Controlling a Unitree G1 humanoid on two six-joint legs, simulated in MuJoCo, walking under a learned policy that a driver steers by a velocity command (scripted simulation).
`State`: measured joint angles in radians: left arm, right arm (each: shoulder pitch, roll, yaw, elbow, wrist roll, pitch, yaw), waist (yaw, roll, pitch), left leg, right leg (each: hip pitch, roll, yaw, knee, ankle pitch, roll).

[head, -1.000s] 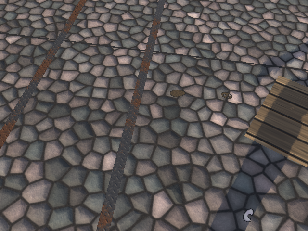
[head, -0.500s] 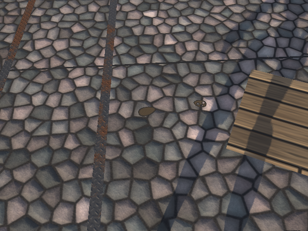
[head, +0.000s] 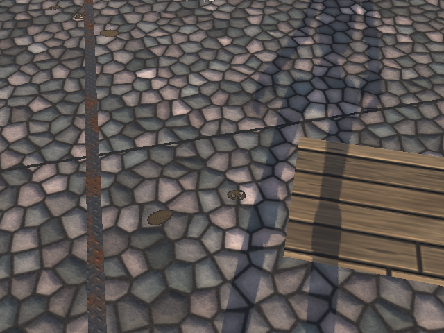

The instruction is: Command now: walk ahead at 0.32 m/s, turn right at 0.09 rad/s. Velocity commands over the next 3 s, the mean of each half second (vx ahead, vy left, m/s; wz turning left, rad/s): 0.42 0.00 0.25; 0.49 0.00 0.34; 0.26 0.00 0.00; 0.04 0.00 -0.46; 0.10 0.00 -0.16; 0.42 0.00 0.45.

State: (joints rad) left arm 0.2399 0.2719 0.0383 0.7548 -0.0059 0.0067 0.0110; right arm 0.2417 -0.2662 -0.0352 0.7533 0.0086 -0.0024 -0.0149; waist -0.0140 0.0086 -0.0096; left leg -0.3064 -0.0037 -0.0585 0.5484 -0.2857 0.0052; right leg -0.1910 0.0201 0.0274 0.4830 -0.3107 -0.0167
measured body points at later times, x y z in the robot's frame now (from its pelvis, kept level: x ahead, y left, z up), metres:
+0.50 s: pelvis +0.21 +0.08 -0.01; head +0.24 +0.09 +0.44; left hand +0.22 +0.37 -0.13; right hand +0.42 -0.16 -0.09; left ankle +0.26 +0.16 -0.73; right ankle +0.11 -0.10 -0.64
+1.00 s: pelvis +0.50 +0.10 +0.00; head +0.52 +0.10 +0.45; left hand +0.56 +0.40 -0.09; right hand +0.65 -0.14 -0.13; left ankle +0.33 +0.17 -0.65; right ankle +0.59 +0.03 -0.73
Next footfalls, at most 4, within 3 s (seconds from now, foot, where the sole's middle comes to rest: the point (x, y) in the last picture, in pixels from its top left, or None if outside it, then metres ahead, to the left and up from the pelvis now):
0.38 left None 0.30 0.17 -0.77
0.88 right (217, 296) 0.63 0.04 -0.77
1.34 left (127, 259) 0.77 0.34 -0.77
1.78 right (204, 259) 0.76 0.09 -0.77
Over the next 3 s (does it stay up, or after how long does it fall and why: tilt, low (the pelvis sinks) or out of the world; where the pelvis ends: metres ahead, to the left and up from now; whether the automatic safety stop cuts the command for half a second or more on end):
stays up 0.93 0.22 -0.02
